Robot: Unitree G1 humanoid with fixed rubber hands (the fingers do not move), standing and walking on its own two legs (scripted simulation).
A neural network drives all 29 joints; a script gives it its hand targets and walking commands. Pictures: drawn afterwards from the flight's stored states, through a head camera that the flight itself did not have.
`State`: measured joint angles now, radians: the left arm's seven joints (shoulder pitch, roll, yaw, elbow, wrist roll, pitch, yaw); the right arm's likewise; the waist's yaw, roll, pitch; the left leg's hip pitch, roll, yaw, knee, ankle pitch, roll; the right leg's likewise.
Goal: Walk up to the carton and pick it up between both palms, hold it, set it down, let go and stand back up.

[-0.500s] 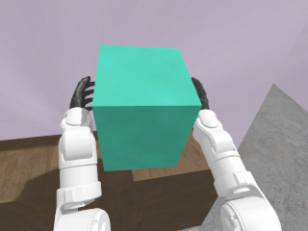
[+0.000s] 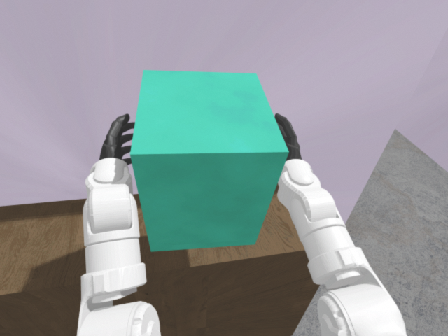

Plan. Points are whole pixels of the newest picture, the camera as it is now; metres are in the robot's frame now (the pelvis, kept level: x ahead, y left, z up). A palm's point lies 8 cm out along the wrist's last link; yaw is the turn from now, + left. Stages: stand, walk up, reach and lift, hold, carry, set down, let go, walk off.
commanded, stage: hold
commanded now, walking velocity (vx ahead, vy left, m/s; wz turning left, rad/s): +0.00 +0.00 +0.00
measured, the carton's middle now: (203, 163) +0.39 +0.01 +0.17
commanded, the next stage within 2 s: none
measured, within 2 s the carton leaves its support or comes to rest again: neither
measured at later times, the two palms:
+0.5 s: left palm (116, 158) +0.37 +0.15 +0.21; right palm (286, 156) +0.36 -0.14 +0.20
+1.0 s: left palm (118, 158) +0.37 +0.15 +0.21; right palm (289, 158) +0.36 -0.14 +0.20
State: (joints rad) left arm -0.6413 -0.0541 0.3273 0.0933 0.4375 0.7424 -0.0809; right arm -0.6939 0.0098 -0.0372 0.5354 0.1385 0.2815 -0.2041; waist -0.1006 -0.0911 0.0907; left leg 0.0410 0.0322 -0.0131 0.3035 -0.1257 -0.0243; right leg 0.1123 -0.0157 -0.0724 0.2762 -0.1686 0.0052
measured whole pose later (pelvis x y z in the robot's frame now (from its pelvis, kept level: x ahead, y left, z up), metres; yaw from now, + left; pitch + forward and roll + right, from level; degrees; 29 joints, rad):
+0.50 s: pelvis +0.01 +0.00 +0.00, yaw +0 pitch -11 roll -1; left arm -0.64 -0.05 0.30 0.07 0.42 0.74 -0.06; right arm -0.69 0.00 -0.04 0.53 0.16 0.25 -0.20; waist -0.10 -0.10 0.09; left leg 0.02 0.03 -0.01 0.32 -0.14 -0.02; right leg 0.10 -0.02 -0.07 0.27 -0.17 0.01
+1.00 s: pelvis +0.00 +0.00 +0.00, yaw +0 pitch -12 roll -1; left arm -0.65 -0.05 0.31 0.07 0.41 0.74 -0.06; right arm -0.68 0.00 -0.04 0.49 0.15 0.26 -0.21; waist -0.10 -0.08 0.10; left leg 0.02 0.03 -0.01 0.30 -0.12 -0.02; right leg 0.10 -0.02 -0.07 0.27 -0.16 0.01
